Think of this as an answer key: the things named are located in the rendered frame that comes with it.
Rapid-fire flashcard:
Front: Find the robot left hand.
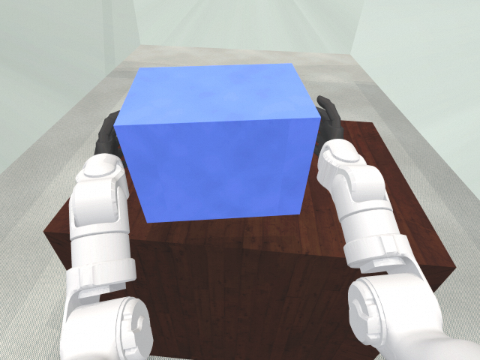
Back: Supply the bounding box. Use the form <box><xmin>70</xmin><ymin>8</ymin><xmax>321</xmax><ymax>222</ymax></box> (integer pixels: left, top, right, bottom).
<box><xmin>94</xmin><ymin>110</ymin><xmax>128</xmax><ymax>168</ymax></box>

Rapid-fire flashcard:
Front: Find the robot right hand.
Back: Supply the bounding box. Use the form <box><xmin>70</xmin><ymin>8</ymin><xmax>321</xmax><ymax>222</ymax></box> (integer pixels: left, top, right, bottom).
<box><xmin>313</xmin><ymin>95</ymin><xmax>344</xmax><ymax>159</ymax></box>

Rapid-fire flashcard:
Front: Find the left robot upper arm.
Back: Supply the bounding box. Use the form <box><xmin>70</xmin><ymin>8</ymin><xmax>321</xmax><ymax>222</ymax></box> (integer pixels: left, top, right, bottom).
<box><xmin>61</xmin><ymin>296</ymin><xmax>153</xmax><ymax>360</ymax></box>

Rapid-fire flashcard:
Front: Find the left robot forearm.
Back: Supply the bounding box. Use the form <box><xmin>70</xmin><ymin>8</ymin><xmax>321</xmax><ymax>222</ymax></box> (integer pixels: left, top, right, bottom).
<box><xmin>60</xmin><ymin>154</ymin><xmax>137</xmax><ymax>360</ymax></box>

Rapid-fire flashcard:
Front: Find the pedestal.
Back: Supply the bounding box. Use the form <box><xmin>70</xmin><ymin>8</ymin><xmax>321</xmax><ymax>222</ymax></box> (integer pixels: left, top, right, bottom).
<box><xmin>43</xmin><ymin>120</ymin><xmax>457</xmax><ymax>360</ymax></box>

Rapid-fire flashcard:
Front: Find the right robot forearm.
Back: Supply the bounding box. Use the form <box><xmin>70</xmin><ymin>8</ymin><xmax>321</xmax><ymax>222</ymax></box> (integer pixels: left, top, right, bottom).
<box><xmin>317</xmin><ymin>139</ymin><xmax>443</xmax><ymax>328</ymax></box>

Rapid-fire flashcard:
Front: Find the carton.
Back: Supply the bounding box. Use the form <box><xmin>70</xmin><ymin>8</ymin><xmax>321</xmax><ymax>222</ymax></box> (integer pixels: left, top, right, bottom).
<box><xmin>113</xmin><ymin>63</ymin><xmax>321</xmax><ymax>223</ymax></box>

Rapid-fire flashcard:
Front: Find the right robot upper arm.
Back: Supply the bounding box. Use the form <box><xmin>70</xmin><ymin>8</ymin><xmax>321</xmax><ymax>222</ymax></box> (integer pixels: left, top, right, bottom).
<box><xmin>348</xmin><ymin>272</ymin><xmax>480</xmax><ymax>360</ymax></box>

